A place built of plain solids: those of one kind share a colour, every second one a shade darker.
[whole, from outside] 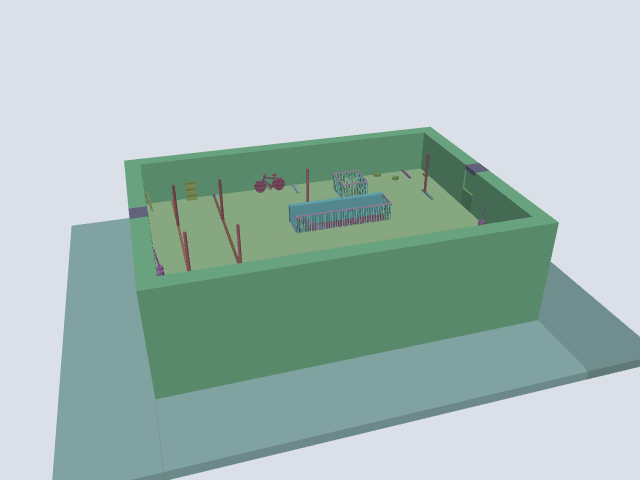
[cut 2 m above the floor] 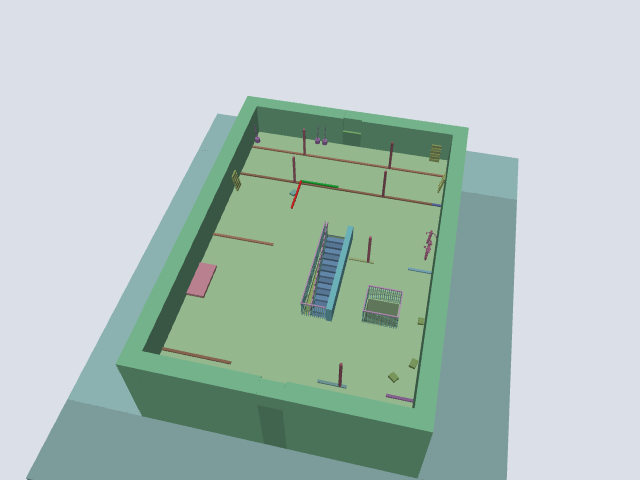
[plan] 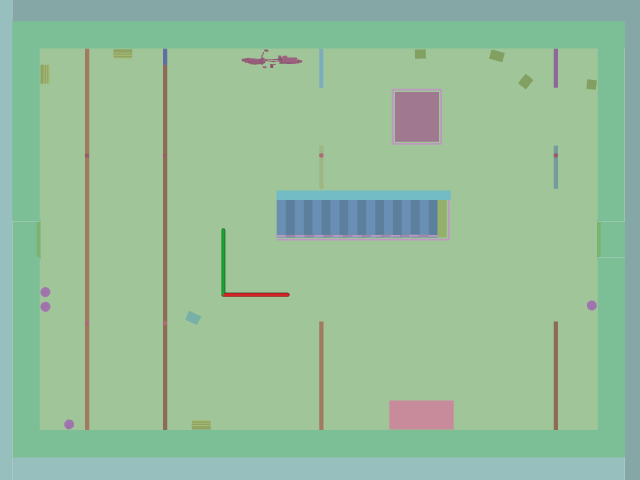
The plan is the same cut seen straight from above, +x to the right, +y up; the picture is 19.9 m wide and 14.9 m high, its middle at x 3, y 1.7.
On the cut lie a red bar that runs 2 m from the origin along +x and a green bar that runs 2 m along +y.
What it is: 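The top of a tenement of about 1900; from the top landing a steep stair climbs through a hole in the floor into the drying loft, a broad boarded floor under the roof with tie beams to step over, posts and chimney stacks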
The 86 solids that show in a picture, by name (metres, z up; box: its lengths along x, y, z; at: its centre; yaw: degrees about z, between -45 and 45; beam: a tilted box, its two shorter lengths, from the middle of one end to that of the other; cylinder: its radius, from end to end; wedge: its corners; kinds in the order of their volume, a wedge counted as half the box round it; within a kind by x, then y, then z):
{
 "floor_loft_1": {"box": [5.42, 3.56, 3.67], "at": [-3.0, 1.47, 1.34]},
 "floor_loft_2": {"box": [11.04, 4.42, 3.67], "at": [-0.19, 5.44, 1.34]},
 "floor_loft_3": {"box": [1.97, 1.49, 0.25], "at": [0.68, 2.5, 3.05]},
 "floor_loft_4": {"box": [17.34, 3.92, 3.67], "at": [2.96, -2.25, 1.34]},
 "floor_loft_5": {"box": [10.24, 2.09, 0.25], "at": [4.81, 0.73, 3.05]},
 "floor_loft_6": {"box": [1.4, 1.53, 3.67], "at": [6.01, 3.99, 1.34]},
 "floor_loft_7": {"box": [1.4, 1.36, 3.67], "at": [6.01, 6.97, 1.34]},
 "floor_loft_8": {"box": [3.0, 1.49, 0.25], "at": [8.43, 2.5, 3.05]},
 "floor_loft_9": {"box": [4.94, 4.42, 3.67], "at": [9.16, 5.44, 1.34]},
 "floor_loft_10": {"box": [1.72, 3.56, 3.67], "at": [10.77, 1.47, 1.34]},
 "wall_loft_1": {"box": [0.75, 1.1, 1.2], "at": [-6.17, 1.72, 4.77]},
 "wall_loft_2": {"box": [0.85, 6.22, 5.72], "at": [-6.12, -1.94, 2.76]},
 "wall_loft_3": {"box": [0.85, 1.1, 4.27], "at": [-6.12, 1.72, 2.04]},
 "wall_loft_4": {"box": [0.85, 6.22, 5.72], "at": [-6.12, 5.38, 2.76]},
 "wall_loft_5": {"box": [19.02, 0.85, 5.72], "at": [2.96, -4.62, 2.76]},
 "wall_loft_6": {"box": [19.02, 0.85, 5.72], "at": [2.96, 8.06, 2.76]},
 "wall_loft_7": {"box": [0.85, 6.22, 5.72], "at": [12.04, -1.94, 2.76]},
 "wall_loft_8": {"box": [0.85, 1.1, 4.27], "at": [12.04, 1.72, 2.04]},
 "wall_loft_9": {"box": [0.85, 6.22, 5.72], "at": [12.04, 5.38, 2.76]},
 "wall_loft_10": {"box": [0.75, 1.1, 1.2], "at": [12.09, 1.72, 4.77]},
 "ground_garden_1": {"box": [4.0, 21.54, 0.5], "at": [-8.55, 1.72, -0.27]},
 "ground_garden_2": {"box": [19.02, 4.0, 0.5], "at": [2.96, -7.05, -0.27]},
 "ground_garden_3": {"box": [19.02, 4.0, 0.5], "at": [2.96, 10.49, -0.27]},
 "ground_garden_4": {"box": [4.0, 21.54, 0.5], "at": [14.47, 1.72, -0.27]},
 "flightA_1": {"box": [0.29, 1.19, 3.5], "at": [1.78, 2.35, 1.25]},
 "flightA_2": {"box": [0.56, 1.19, 3.34], "at": [1.92, 2.35, 1.17]},
 "flightA_3": {"box": [0.84, 1.19, 3.17], "at": [2.06, 2.35, 1.09]},
 "flightA_4": {"box": [1.12, 1.19, 3.0], "at": [2.2, 2.35, 1.0]},
 "flightA_5": {"box": [1.4, 1.19, 2.84], "at": [2.34, 2.35, 0.92]},
 "flightA_6": {"box": [1.67, 1.19, 2.67], "at": [2.48, 2.35, 0.84]},
 "flightA_7": {"box": [1.95, 1.19, 2.51], "at": [2.61, 2.35, 0.75]},
 "flightA_8": {"box": [2.23, 1.19, 2.34], "at": [2.75, 2.35, 0.67]},
 "flightA_9": {"box": [2.5, 1.19, 2.17], "at": [2.89, 2.35, 0.59]},
 "flightA_10": {"box": [2.78, 1.19, 2.01], "at": [3.03, 2.35, 0.5]},
 "flightA_11": {"box": [3.06, 1.19, 1.84], "at": [3.17, 2.35, 0.42]},
 "flightA_12": {"box": [3.33, 1.19, 1.67], "at": [3.31, 2.35, 0.34]},
 "flightA_13": {"box": [3.61, 1.19, 1.51], "at": [3.45, 2.35, 0.25]},
 "flightA_14": {"box": [3.89, 1.19, 1.34], "at": [3.58, 2.35, 0.17]},
 "flightA_15": {"box": [4.17, 1.19, 1.17], "at": [3.72, 2.35, 0.09]},
 "flightA_16": {"box": [4.44, 1.19, 1.0], "at": [3.86, 2.35, 0.0]},
 "flightA_17": {"box": [4.72, 1.19, 0.84], "at": [4.0, 2.35, -0.08]},
 "flightA_18": {"box": [5.0, 1.19, 0.67], "at": [4.14, 2.35, -0.17]},
 "floor_landing_1": {"box": [9.64, 2.96, 0.5], "at": [4.81, 1.47, -0.25]},
 "wall_landing_1": {"box": [10.22, 0.3, 3.02], "at": [4.81, 3.09, 1.41]},
 "floor_shaft_1": {"box": [1.4, 1.58, 1.34], "at": [6.01, 5.53, 0.17]},
 "wall_hole_1": {"box": [5.41, 0.3, 1.25], "at": [4.36, 3.09, 3.55]},
 "beam_1": {"box": [0.13, 11.84, 0.17], "at": [-4.23, 1.72, 3.16]},
 "beam_2": {"box": [0.13, 8.13, 0.17], "at": [-1.81, -0.14, 3.16]},
 "beam_3": {"box": [0.13, 3.2, 0.17], "at": [-1.81, 5.53, 3.16]},
 "beam_4": {"box": [0.13, 3.37, 0.17], "at": [3.04, -2.52, 3.16]},
 "beam_5": {"box": [0.13, 3.37, 0.17], "at": [10.32, -2.52, 3.16]},
 "wall_head_loft_1": {"box": [0.85, 1.1, 0.25], "at": [-6.12, 1.72, 5.5]},
 "wall_head_loft_2": {"box": [0.85, 1.1, 0.25], "at": [12.04, 1.72, 5.5]},
 "post_1": {"cylinder": 0.07, "from": [-4.23, -0.88, 3.17], "to": [-4.23, -0.88, 5.62]},
 "post_2": {"cylinder": 0.07, "from": [-4.23, 4.32, 3.17], "to": [-4.23, 4.32, 5.62]},
 "post_3": {"cylinder": 0.07, "from": [-1.81, -0.88, 3.17], "to": [-1.81, -0.88, 5.62]},
 "post_4": {"cylinder": 0.07, "from": [-1.81, 4.32, 3.17], "to": [-1.81, 4.32, 5.62]},
 "post_5": {"cylinder": 0.07, "from": [3.04, 4.32, 3.17], "to": [3.04, 4.32, 5.62]},
 "post_6": {"cylinder": 0.07, "from": [10.32, 4.32, 3.17], "to": [10.32, 4.32, 5.62]},
 "mattress_1": {"box": [2.0, 0.9, 0.11], "at": [6.15, -3.73, 3.3]},
 "bucket_mop_1": {"cylinder": 0.15, "from": [-5.52, -0.37, 3.12], "to": [-5.52, -0.37, 3.44]},
 "bucket_mop_2": {"cylinder": 0.15, "from": [-5.52, 0.08, 3.12], "to": [-5.52, 0.08, 3.44]},
 "bucket_mop_3": {"cylinder": 0.15, "from": [-4.79, -4.02, 3.12], "to": [-4.79, -4.02, 3.44]},
 "bucket_mop_4": {"cylinder": 0.15, "from": [11.44, -0.33, 3.12], "to": [11.44, -0.33, 3.44]},
 "parcel_1": {"box": [0.34, 0.29, 0.18], "at": [6.12, 7.47, 3.21], "yaw": 1.3},
 "parcel_2": {"box": [0.43, 0.3, 0.2], "at": [8.49, 7.42, 3.22], "yaw": -15.5},
 "parcel_3": {"box": [0.31, 0.38, 0.19], "at": [9.39, 6.62, 3.22], "yaw": -39.4},
 "parcel_4": {"box": [0.3, 0.3, 0.19], "at": [11.43, 6.53, 3.22], "yaw": -6.2},
 "rail_1": {"box": [5.37, 0.06, 0.06], "at": [4.33, 1.71, 4.17]},
 "rail_2": {"box": [0.06, 1.7, 0.06], "at": [5.26, 5.53, 4.17]},
 "rail_3": {"box": [1.52, 0.06, 0.06], "at": [6.01, 4.68, 4.17]},
 "rail_4": {"box": [1.52, 0.06, 0.06], "at": [6.01, 6.37, 4.17]},
 "rail_5": {"box": [0.06, 1.7, 0.06], "at": [6.76, 5.53, 4.17]},
 "rail_6": {"box": [0.06, 1.23, 0.06], "at": [7.0, 2.31, 4.17]},
 "clothes_horse_1": {"box": [0.1, 0.59, 0.19], "at": [-5.63, 6.85, 4.16]},
 "clothes_horse_2": {"box": [0.59, 0.1, 0.19], "at": [-3.12, 7.57, 4.16]},
 "clothes_horse_3": {"box": [0.59, 0.1, 0.19], "at": [-0.68, -4.13, 4.16]},
 "beam_n0ea_1": {"box": [0.13, 1.34, 0.17], "at": [3.04, 3.96, 3.16]},
 "beam_n1ea_1": {"box": [0.13, 1.34, 0.17], "at": [10.32, 3.96, 3.16]},
 "beam_n0eb_1": {"box": [0.13, 1.22, 0.17], "at": [3.04, 7.03, 3.16]},
 "beam_n1eb_1": {"box": [0.13, 1.22, 0.17], "at": [10.32, 7.03, 3.16]},
 "newspapers_1": {"box": [0.41, 0.31, 0.17], "at": [-0.94, -0.72, 3.21], "yaw": -24.6},
 "beam_r1e_1": {"box": [0.13, 0.52, 0.17], "at": [-1.81, 7.38, 3.16]},
 "stair_window_1": {"box": [0.13, 1.1, 0.035], "at": [-5.74, 1.72, 4.19]},
 "stair_window_2": {"box": [0.13, 1.1, 0.035], "at": [11.66, 1.72, 4.19]},
 "bicycle_1": {"box": [0.45, 0.14, 0.032], "at": [2.07, 7.3, 3.91]}
}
